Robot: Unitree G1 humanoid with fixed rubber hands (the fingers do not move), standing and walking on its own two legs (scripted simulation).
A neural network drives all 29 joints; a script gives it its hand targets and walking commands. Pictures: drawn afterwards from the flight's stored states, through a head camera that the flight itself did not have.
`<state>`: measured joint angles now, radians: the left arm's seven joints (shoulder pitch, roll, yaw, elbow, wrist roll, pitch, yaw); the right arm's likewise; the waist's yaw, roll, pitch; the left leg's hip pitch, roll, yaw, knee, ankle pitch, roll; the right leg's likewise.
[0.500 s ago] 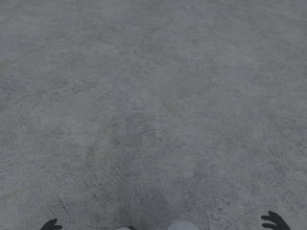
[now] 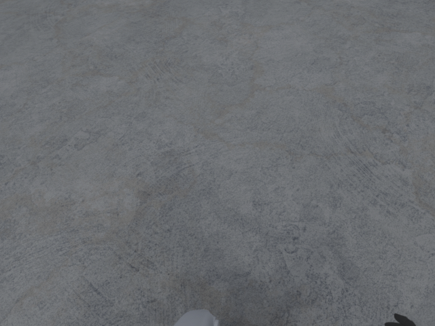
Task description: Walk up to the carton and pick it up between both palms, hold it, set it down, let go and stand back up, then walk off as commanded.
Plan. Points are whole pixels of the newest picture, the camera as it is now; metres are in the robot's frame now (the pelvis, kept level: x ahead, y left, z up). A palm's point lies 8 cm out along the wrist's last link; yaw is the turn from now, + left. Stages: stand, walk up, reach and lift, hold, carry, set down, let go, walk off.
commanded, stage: walk up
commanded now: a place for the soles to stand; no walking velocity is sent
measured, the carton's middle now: out of the picture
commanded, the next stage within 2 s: none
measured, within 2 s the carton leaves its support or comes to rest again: neither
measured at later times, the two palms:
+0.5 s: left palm out of the picture +0.06 +0.23 -0.10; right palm out of the picture -0.13 -0.36 -0.06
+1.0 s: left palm out of the picture +0.09 +0.17 -0.12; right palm out of the picture -0.12 -0.38 -0.07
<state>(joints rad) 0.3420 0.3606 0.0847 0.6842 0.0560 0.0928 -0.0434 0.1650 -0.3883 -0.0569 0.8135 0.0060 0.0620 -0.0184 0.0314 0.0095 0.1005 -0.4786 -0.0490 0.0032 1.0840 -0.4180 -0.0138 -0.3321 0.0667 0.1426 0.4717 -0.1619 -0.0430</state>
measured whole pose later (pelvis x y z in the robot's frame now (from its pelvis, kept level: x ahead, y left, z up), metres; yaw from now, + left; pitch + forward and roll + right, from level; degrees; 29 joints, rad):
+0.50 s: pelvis -0.14 -0.03 +0.00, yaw -17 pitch -1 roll -3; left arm 0.24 0.43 0.05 0.69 0.02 0.09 -0.07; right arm 0.19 -0.38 -0.05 0.74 -0.04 0.03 0.02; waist -0.04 -0.03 0.07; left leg -0.23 0.07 0.13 0.47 -0.22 0.05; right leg -0.47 -0.01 0.10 1.01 -0.33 0.02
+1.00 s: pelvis -0.12 -0.05 -0.02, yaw -43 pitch +0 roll -2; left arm 0.41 0.35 0.07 0.73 0.03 0.01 0.00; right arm 0.06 -0.32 -0.04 0.50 -0.02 -0.02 0.07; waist 0.05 0.04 0.09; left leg -0.41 0.01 -0.04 0.64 -0.21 0.02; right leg -0.29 0.06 0.19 0.68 -0.37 0.02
